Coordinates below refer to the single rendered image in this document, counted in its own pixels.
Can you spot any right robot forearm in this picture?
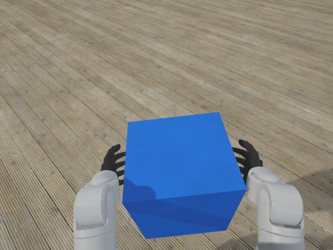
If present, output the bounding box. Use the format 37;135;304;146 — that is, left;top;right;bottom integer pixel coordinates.
246;167;305;250

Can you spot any robot right hand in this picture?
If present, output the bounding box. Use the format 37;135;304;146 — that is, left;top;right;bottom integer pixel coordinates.
232;139;263;185

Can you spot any robot left hand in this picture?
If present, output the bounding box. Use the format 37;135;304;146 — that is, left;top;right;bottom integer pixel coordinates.
101;144;126;186

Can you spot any left robot forearm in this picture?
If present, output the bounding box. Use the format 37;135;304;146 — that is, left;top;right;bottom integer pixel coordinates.
73;170;121;250

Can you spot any carton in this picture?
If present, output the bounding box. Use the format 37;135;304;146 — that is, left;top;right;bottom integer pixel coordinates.
122;112;247;239

